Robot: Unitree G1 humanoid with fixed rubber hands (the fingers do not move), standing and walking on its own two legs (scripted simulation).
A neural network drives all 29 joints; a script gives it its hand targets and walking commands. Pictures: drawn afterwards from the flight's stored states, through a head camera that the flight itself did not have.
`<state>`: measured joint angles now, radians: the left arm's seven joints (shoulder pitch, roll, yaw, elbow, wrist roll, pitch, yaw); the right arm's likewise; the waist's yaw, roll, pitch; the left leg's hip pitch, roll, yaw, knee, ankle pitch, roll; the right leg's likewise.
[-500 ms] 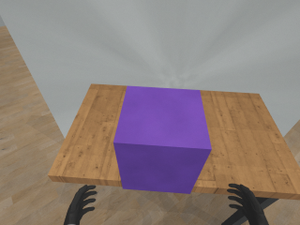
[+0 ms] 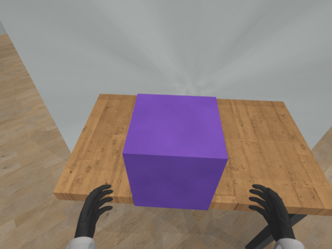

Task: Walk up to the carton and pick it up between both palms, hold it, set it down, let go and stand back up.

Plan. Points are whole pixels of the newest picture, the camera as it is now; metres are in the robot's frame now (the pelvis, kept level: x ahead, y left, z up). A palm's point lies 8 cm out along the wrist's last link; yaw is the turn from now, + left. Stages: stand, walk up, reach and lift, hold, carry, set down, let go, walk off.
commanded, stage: reach and lift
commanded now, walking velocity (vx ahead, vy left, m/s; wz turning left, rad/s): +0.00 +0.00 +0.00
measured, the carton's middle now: (173, 153) +0.37 +0.02 +0.02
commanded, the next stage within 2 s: none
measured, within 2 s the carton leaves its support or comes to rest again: neither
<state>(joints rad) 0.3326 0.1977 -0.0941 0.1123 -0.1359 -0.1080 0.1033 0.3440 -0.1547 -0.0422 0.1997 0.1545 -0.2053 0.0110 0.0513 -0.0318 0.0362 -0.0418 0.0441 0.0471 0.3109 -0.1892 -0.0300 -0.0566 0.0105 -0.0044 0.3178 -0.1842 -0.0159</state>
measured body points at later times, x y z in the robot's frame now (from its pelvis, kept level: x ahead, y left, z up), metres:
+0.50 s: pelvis +0.01 +0.00 +0.00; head +0.01 +0.01 +0.45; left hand +0.27 +0.20 +0.07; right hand +0.27 -0.21 +0.07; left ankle -0.01 +0.13 -0.75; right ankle +0.00 -0.11 -0.75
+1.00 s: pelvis -0.01 -0.01 +0.00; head +0.00 +0.00 +0.45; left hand +0.34 +0.20 +0.13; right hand +0.34 -0.22 +0.14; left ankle -0.01 +0.13 -0.75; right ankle +0.00 -0.11 -0.75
